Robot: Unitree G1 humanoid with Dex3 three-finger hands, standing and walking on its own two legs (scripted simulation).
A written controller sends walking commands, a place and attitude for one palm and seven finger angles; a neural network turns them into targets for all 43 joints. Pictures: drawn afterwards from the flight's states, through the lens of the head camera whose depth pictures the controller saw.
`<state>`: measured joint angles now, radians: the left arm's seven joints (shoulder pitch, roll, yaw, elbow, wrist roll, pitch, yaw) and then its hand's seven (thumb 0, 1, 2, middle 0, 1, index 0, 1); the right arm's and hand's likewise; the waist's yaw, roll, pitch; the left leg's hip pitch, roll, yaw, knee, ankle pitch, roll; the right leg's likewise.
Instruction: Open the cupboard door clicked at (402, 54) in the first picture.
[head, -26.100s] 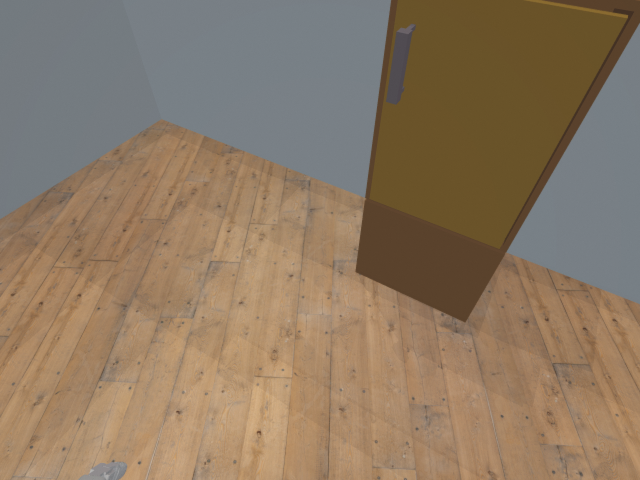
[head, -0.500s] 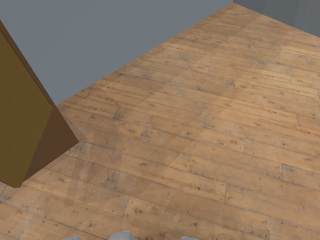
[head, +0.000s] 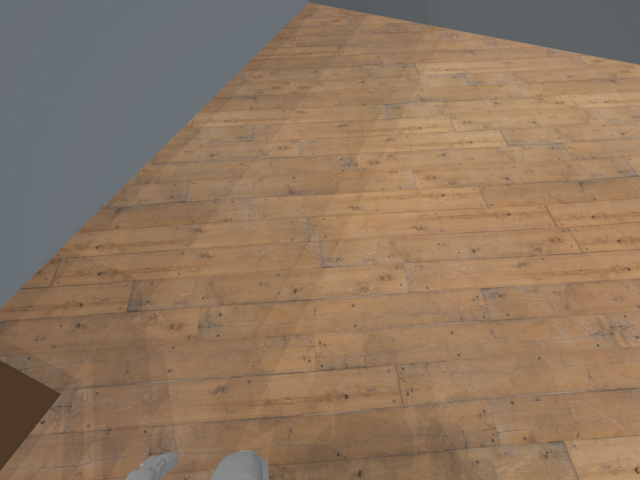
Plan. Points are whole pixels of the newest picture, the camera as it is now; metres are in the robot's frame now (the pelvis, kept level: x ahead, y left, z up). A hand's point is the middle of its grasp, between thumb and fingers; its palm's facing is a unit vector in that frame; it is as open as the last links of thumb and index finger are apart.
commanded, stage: walk to a spot facing it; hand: left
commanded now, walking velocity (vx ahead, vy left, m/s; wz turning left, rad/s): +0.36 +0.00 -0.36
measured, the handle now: out of the picture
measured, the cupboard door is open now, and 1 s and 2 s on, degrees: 44 44 44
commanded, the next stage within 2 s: turn to face it in 0.96 s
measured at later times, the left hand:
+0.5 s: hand (243, 331) +0.36 +0.14 -0.15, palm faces -0.25 -0.95 -0.18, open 7.4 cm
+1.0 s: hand (280, 289) +0.46 +0.09 -0.19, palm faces -0.19 -0.97 -0.17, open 7.4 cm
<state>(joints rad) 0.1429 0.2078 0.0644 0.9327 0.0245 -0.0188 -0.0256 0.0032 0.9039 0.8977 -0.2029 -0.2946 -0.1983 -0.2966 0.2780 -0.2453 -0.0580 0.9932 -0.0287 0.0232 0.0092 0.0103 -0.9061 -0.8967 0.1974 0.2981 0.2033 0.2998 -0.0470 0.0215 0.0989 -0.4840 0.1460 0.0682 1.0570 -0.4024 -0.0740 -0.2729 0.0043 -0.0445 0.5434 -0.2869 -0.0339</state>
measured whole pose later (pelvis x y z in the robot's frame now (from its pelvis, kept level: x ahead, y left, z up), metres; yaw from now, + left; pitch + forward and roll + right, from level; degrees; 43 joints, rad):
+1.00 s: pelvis +0.46 -0.09 -0.02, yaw -16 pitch -1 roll +0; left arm 0.37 0.17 0.05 1.14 0.01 -0.04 -0.01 0.00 0.91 0.90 -0.20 -0.29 -0.20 -0.30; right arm 0.11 -0.17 -0.05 0.98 -0.04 -0.07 0.02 0.00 -0.91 -0.90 0.20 0.30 0.20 0.30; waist 0.01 -0.02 0.06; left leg -0.42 0.09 0.14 0.62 -0.15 0.04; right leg -0.15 -0.01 -0.08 0.85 -0.51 -0.03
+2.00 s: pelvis +0.67 -0.22 +0.00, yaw +17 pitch +2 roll +2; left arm 0.21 0.19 0.04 0.90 0.03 0.00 0.02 0.00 0.90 0.90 -0.20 -0.29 -0.20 -0.30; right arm 0.11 -0.25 -0.09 0.92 -0.02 0.08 0.03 0.01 -0.91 -0.90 0.20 0.30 0.20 0.30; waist -0.02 0.00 0.10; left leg -0.50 0.02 0.05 1.05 -0.45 -0.07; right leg -0.24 -0.12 -0.16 0.54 -0.32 0.00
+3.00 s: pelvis +0.73 -0.23 -0.01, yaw +53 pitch +1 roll +0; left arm 0.19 0.26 0.08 0.93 0.02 0.07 0.01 0.01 0.91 0.90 -0.20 -0.29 -0.20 -0.30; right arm 0.11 -0.22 -0.05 0.88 -0.03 0.03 0.01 0.00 -0.91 -0.90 0.20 0.30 0.20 0.30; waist 0.00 -0.04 0.11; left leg -0.34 -0.01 0.04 0.60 -0.28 0.03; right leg -0.46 -0.10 -0.06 1.12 -0.49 0.08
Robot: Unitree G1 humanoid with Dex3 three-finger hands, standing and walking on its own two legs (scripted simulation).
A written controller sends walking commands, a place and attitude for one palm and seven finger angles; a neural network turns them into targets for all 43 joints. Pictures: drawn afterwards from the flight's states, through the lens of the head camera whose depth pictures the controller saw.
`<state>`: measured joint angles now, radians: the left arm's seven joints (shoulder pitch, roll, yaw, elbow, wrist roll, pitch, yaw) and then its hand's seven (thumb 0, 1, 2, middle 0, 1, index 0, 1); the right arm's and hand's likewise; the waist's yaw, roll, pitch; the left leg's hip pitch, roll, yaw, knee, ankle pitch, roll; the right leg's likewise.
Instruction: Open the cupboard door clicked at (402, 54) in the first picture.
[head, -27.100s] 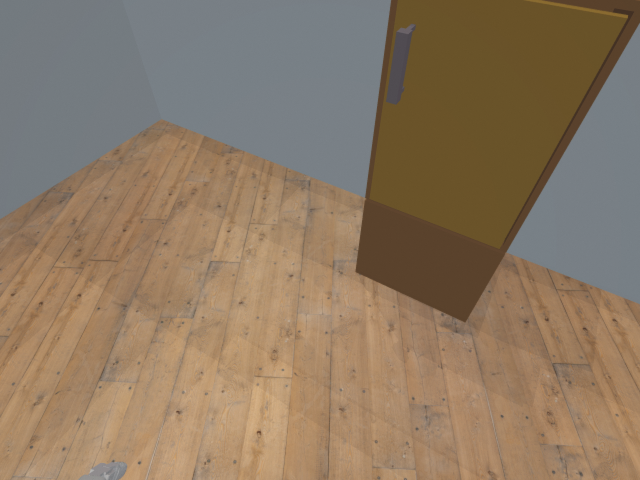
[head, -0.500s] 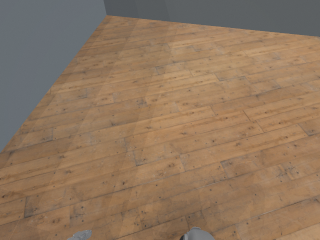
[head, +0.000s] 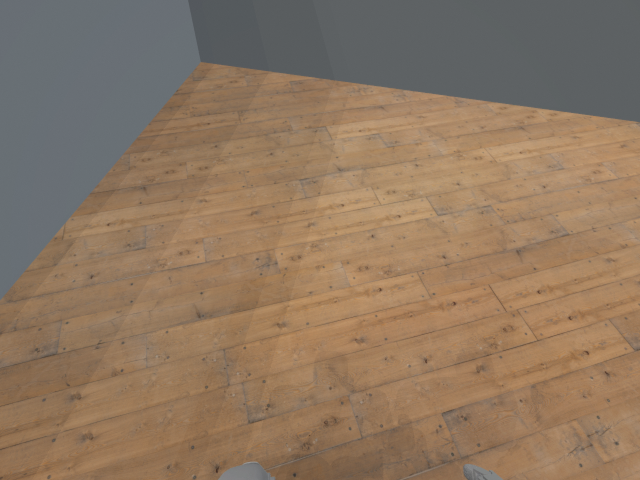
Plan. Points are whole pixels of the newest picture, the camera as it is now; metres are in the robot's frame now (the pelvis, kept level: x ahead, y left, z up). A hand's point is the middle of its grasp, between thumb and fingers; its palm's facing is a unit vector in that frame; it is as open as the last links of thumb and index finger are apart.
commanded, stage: turn to face it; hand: left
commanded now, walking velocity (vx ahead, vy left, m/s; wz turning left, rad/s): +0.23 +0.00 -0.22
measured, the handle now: out of the picture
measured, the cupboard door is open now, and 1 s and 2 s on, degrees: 44 44 44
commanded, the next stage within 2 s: none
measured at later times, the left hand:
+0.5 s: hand (210, 439) +0.19 +0.17 -0.16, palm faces +0.26 -0.94 -0.21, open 7.3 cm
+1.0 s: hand (228, 434) +0.20 +0.14 -0.14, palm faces +0.51 -0.81 -0.27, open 7.4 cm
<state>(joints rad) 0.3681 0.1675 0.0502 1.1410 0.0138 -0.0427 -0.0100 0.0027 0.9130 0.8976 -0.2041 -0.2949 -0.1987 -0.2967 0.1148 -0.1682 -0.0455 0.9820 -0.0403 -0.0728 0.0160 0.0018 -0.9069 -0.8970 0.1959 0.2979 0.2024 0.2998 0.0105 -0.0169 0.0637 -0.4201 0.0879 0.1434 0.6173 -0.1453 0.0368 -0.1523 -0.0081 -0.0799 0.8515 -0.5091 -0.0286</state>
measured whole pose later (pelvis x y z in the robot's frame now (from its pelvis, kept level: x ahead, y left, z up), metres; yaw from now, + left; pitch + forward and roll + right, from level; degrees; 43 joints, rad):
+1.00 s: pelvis +0.24 -0.06 +0.02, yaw +32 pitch +2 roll +2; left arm 0.21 0.19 0.04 0.90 0.03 0.00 0.02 0.00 0.90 0.90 -0.20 -0.29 -0.20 -0.30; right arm 0.11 -0.25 -0.09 0.92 -0.02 0.08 0.03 0.01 -0.91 -0.90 0.20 0.30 0.20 0.30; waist -0.02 0.00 0.10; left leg -0.50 0.02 0.05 1.05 -0.45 -0.07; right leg -0.24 -0.12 -0.16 0.54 -0.32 0.00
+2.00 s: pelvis +0.30 -0.06 +0.01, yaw +68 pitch +1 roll +0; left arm 0.19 0.26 0.08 0.93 0.02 0.07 0.01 0.01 0.91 0.90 -0.20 -0.29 -0.20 -0.30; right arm 0.11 -0.22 -0.05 0.88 -0.03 0.03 0.01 0.00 -0.91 -0.90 0.20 0.30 0.20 0.30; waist 0.00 -0.04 0.11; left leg -0.34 -0.01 0.04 0.60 -0.28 0.03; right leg -0.46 -0.10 -0.06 1.12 -0.49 0.08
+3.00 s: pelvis +0.37 -0.04 +0.01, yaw +105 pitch +1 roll +1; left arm 0.16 0.21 0.05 0.86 0.02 0.01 0.02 0.00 0.90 0.90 -0.20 -0.29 -0.20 -0.30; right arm 0.16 -0.26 -0.09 0.93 -0.02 0.08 0.02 0.01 -0.90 -0.90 0.20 0.30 0.21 0.30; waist -0.02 0.05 0.09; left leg -0.48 -0.04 -0.07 0.97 -0.47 -0.04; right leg -0.28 -0.06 -0.07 0.60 -0.33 0.01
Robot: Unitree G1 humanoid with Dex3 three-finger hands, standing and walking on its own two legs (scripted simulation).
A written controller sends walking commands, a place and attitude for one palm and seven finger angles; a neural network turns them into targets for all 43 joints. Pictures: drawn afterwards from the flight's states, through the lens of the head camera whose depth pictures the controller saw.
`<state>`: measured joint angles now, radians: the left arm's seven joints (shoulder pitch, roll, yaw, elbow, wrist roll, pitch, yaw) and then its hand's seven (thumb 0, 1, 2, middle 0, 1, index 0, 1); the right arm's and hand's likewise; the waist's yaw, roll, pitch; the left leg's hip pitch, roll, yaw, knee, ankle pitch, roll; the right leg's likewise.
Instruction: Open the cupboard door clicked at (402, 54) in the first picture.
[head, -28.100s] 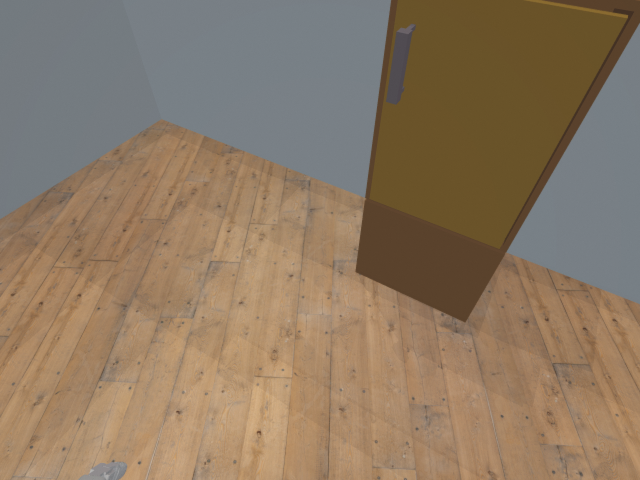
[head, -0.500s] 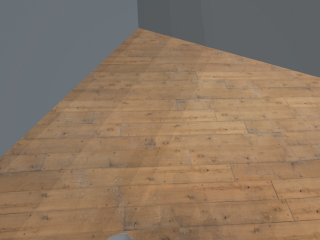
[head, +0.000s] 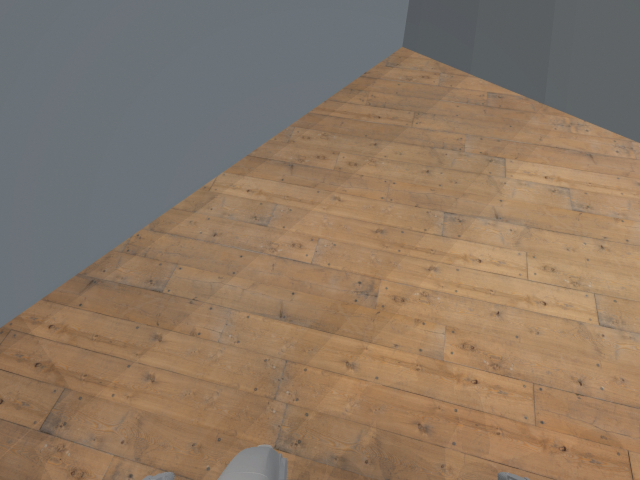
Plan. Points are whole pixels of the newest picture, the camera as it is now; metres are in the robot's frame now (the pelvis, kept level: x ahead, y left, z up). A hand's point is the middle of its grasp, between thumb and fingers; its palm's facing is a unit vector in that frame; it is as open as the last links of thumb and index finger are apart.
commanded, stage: turn to face it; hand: left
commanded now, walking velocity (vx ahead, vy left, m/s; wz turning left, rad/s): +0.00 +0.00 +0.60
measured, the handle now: out of the picture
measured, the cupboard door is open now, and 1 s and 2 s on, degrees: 44 44 44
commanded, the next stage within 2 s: none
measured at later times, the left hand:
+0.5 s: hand out of the picture +0.08 +0.22 -0.16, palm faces +0.30 -0.91 -0.29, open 7.4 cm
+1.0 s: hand out of the picture -0.03 +0.19 -0.18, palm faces +0.59 -0.76 -0.26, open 7.4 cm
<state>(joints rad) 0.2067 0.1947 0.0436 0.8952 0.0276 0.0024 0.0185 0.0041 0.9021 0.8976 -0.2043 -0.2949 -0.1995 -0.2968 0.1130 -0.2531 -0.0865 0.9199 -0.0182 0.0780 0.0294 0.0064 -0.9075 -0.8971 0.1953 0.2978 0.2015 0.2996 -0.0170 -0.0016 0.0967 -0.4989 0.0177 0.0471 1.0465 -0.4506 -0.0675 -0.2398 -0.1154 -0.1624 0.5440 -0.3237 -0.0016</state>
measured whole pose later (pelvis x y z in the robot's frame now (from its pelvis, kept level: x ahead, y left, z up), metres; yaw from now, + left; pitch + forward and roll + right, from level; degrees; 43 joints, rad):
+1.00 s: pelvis +0.05 -0.03 -0.01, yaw +36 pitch +1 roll +0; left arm 0.19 0.26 0.08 0.93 0.02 0.07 0.01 0.01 0.91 0.90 -0.20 -0.29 -0.20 -0.30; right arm 0.11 -0.22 -0.05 0.88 -0.03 0.03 0.01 0.00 -0.91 -0.90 0.20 0.30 0.20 0.30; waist 0.00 -0.04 0.11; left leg -0.34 -0.01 0.04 0.60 -0.28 0.03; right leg -0.46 -0.10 -0.06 1.12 -0.49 0.08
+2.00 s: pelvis +0.12 -0.05 -0.01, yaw +72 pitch +1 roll +1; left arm 0.16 0.21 0.05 0.86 0.02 0.01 0.02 0.00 0.90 0.90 -0.20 -0.29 -0.20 -0.30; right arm 0.16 -0.26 -0.09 0.93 -0.02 0.08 0.02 0.01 -0.90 -0.90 0.20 0.30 0.21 0.30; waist -0.02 0.05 0.09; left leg -0.48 -0.04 -0.07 0.97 -0.47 -0.04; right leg -0.28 -0.06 -0.07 0.60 -0.33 0.01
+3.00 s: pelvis +0.09 +0.02 +0.00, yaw +95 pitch +1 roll +1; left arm 0.37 0.19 0.07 1.08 0.03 -0.02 -0.01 0.00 0.91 0.90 -0.21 -0.30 -0.20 -0.30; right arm 0.15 -0.21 -0.06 0.99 -0.02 0.02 0.05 0.01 -0.91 -0.90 0.19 0.30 0.20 0.30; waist 0.05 -0.05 0.05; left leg -0.31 0.03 0.11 0.54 -0.32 -0.02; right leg -0.12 -0.18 -0.18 0.50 -0.37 0.08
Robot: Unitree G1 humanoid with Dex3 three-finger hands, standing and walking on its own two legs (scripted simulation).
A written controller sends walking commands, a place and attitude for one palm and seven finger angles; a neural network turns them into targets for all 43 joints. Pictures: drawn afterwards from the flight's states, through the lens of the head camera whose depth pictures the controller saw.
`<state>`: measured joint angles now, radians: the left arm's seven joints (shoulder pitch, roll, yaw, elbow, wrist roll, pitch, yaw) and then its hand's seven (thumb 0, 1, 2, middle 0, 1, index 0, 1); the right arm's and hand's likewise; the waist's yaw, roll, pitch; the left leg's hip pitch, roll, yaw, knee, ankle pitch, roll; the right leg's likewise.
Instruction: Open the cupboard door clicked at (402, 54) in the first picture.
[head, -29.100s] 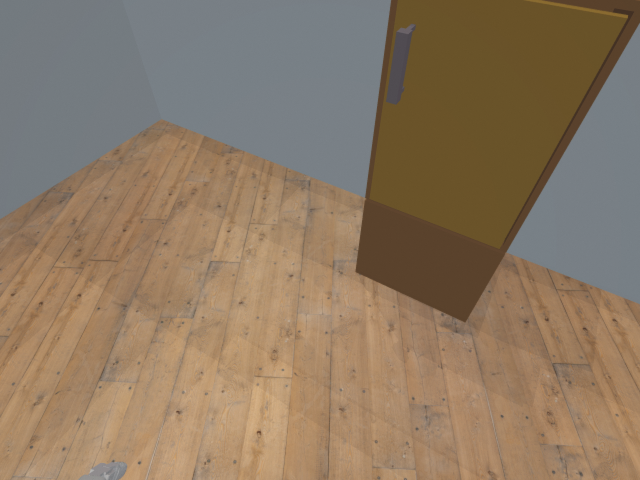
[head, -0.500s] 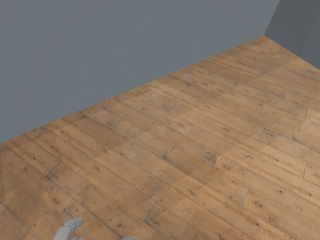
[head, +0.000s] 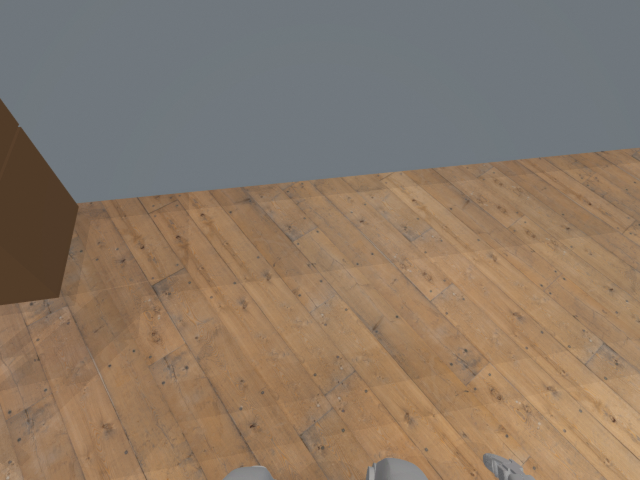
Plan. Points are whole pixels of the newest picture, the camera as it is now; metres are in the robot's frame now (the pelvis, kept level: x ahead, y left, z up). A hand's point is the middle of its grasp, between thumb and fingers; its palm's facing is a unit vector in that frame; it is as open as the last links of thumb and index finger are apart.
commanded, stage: turn to face it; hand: left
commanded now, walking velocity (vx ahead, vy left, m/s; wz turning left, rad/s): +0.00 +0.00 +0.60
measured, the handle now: out of the picture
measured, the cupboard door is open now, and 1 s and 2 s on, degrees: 44 44 44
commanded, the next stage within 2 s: take the last steps up to it in 1.50 s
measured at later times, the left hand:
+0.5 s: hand out of the picture +0.03 +0.16 -0.16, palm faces +0.31 -0.93 -0.22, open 7.4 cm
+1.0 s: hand out of the picture +0.01 +0.17 -0.14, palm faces +0.56 -0.77 -0.30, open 7.4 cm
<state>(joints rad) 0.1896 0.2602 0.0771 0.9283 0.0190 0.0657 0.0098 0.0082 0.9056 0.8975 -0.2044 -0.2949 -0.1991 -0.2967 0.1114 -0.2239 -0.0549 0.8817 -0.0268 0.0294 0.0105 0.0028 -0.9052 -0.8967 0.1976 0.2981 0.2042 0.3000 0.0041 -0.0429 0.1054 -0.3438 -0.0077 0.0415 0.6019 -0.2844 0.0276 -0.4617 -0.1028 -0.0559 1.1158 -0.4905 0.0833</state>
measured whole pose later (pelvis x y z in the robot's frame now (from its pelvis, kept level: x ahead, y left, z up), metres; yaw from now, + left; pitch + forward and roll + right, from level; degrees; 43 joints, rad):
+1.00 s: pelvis +0.04 -0.06 +0.00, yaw +36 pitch +1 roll +1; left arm 0.16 0.21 0.05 0.86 0.02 0.01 0.02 0.00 0.90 0.90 -0.20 -0.29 -0.20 -0.30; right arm 0.16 -0.26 -0.09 0.93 -0.02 0.08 0.02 0.01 -0.90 -0.90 0.20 0.30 0.21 0.30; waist -0.02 0.05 0.09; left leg -0.48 -0.04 -0.07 0.97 -0.47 -0.04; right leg -0.28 -0.06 -0.07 0.60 -0.33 0.01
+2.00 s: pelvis +0.06 +0.01 +0.01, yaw +59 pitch +1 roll +1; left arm 0.37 0.19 0.07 1.08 0.03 -0.02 -0.01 0.00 0.91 0.90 -0.21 -0.30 -0.20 -0.30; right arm 0.15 -0.21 -0.06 0.99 -0.02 0.02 0.05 0.01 -0.91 -0.90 0.19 0.30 0.20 0.30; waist 0.05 -0.05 0.05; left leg -0.31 0.03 0.11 0.54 -0.32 -0.02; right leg -0.12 -0.18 -0.18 0.50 -0.37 0.08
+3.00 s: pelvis +0.15 +0.36 +0.00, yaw +59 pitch +0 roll +0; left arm 0.39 0.16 0.05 1.15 0.02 -0.01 0.00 0.01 0.91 0.90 -0.20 -0.29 -0.20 -0.30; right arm 0.10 -0.18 -0.04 0.97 -0.04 -0.06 0.01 0.00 -0.91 -0.90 0.19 0.30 0.20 0.30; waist 0.05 -0.04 0.06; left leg -0.37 0.03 0.15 0.60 -0.21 0.05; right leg -0.28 -0.10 -0.06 1.02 -0.51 -0.01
